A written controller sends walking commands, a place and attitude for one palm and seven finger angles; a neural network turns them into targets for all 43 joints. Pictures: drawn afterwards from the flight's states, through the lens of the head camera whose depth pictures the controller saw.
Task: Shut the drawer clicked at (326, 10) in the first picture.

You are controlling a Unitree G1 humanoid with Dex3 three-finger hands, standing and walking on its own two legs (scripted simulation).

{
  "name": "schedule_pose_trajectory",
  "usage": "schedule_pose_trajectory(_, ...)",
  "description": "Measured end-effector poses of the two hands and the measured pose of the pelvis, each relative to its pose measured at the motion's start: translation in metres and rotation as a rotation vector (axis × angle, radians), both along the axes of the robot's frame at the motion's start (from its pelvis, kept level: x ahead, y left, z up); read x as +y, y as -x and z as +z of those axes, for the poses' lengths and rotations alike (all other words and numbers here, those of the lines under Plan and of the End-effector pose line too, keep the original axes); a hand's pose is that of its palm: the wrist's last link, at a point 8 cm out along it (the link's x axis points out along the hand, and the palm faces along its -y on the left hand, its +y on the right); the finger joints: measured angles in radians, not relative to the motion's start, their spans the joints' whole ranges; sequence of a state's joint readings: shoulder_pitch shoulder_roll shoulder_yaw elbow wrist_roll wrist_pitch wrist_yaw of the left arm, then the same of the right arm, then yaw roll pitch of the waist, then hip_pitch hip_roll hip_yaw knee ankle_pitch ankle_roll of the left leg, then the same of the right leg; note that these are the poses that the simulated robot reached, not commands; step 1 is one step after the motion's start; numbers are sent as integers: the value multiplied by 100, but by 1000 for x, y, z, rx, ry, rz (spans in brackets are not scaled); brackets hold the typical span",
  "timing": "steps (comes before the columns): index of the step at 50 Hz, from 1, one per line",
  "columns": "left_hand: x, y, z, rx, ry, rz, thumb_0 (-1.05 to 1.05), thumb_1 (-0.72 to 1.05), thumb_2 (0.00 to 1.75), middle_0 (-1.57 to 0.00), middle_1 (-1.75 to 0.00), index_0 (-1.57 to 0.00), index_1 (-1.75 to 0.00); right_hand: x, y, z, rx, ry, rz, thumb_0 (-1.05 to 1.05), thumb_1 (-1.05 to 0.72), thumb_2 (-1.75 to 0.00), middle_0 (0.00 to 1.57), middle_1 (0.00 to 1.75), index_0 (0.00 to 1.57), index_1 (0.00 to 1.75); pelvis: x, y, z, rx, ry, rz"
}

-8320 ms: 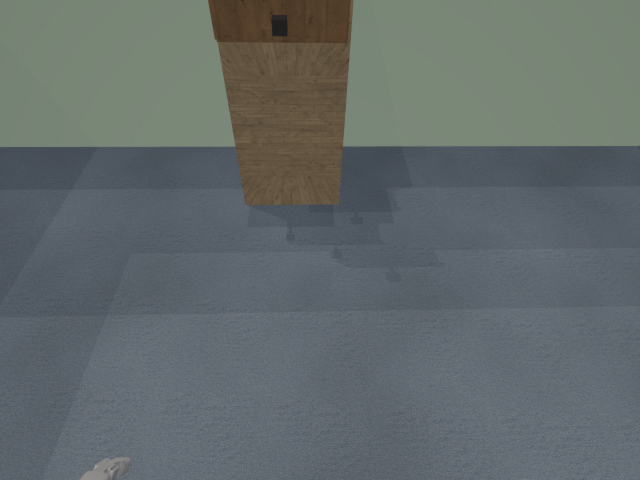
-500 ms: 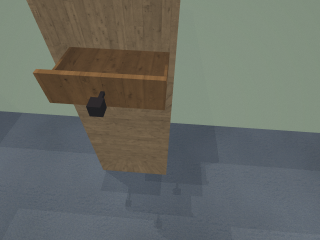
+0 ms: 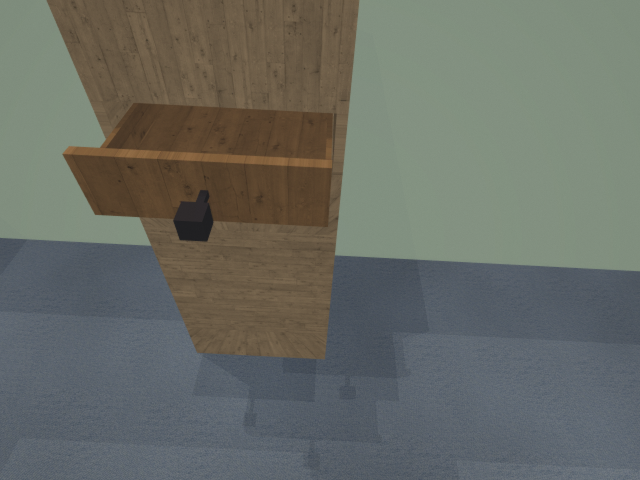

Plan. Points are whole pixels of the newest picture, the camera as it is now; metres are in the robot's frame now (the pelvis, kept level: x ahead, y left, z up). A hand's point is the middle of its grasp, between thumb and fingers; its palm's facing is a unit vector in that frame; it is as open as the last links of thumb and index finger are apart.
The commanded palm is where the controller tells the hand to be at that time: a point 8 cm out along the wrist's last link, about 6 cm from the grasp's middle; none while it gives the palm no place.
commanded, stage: look again from close up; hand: left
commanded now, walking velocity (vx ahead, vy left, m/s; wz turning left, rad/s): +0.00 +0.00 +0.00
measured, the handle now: (198, 211) +0.45 +0.22 +0.08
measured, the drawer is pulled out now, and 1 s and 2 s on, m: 0.15 0.15 0.15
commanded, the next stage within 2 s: raise the hand and make a fist in 0.52 s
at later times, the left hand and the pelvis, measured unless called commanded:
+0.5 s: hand out of the picture +0.01 +0.17 -0.18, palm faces -0.01 -0.98 -0.21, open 7.4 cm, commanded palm none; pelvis +0.00 +0.00 -0.01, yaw -1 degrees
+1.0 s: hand (225, 452) +0.16 +0.12 +0.00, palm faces -0.03 -1.00 +0.01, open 6.2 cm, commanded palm +0.12 +0.21 -0.01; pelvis -0.03 -0.04 -0.04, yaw +1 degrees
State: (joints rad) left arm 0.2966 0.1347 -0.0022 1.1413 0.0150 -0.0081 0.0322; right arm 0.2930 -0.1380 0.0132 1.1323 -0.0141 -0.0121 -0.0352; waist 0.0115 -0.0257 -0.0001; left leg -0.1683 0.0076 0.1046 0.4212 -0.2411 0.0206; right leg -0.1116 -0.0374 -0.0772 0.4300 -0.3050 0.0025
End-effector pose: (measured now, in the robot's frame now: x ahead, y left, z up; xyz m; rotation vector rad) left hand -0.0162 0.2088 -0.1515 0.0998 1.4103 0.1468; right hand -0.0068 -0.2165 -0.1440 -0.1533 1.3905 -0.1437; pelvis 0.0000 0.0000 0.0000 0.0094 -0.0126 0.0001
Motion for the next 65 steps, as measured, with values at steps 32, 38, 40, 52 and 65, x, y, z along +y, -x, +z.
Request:
schedule_pose_trajectory(32, -1, -19, 2, -13, -43, -53, 1, 92, 90, -20, -30, -20, -29, -12, -6, -9, 4, -21, -4, 1, -92, -89, 20, 30, 20, 30, -10, -5, -6, 16, 0, -14)
schedule_pose_trajectory(38, 19, -122, 99, -669, -188, 52, 4, 96, 90, -23, -32, -23, -32, -40, -61, 9, -376, 53, 3, 2, -92, -89, 20, 30, 21, 30, -15, -2, -9, 29, -15, 13)
schedule_pose_trajectory(40, 12, -159, 142, -917, -187, 20, 4, 96, 90, -24, -35, -25, -35, -48, -88, 16, -505, 63, 19, 1, -92, -89, 20, 30, 20, 30, -16, 2, -11, 42, -10, 28)
schedule_pose_trajectory(52, -23, -132, 135, -1261, 106, -125, 1, 91, 90, -45, -57, -46, -57, -72, -192, 74, -930, 104, 182, 1, -91, -89, 20, 30, 20, 30, -45, 37, -44, 124, -18, 22)
schedule_pose_trajectory(65, -9, -181, 200, -1517, 94, -300, 2, 91, 91, -70, -85, -71, -85, -38, -131, 21, -761, 6, 189, 1, -90, -89, 20, 30, 21, 30, -46, 58, -50, 94, 34, 58)
